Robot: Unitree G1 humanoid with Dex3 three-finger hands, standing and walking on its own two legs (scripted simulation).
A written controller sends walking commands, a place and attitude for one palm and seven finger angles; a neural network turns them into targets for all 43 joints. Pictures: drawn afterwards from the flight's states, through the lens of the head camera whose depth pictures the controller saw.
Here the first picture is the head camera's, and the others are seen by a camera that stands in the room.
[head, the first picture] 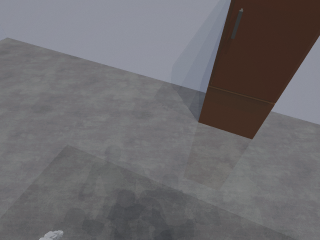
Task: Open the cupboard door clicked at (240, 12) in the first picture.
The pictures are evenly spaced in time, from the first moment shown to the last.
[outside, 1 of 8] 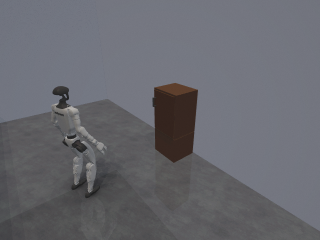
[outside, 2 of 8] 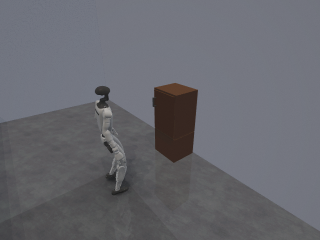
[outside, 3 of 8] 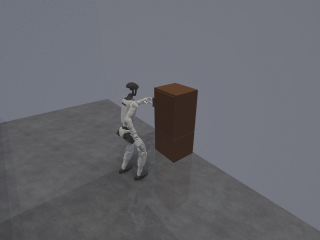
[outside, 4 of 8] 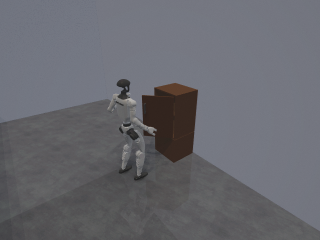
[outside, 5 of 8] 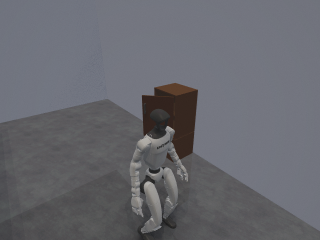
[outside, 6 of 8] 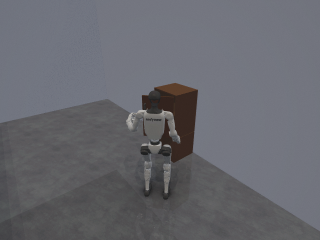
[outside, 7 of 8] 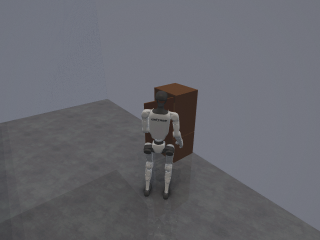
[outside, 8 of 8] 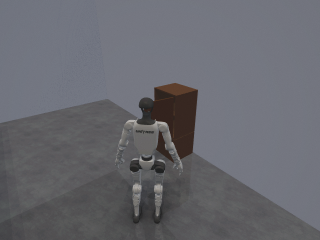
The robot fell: no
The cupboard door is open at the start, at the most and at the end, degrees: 0 84 83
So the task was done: yes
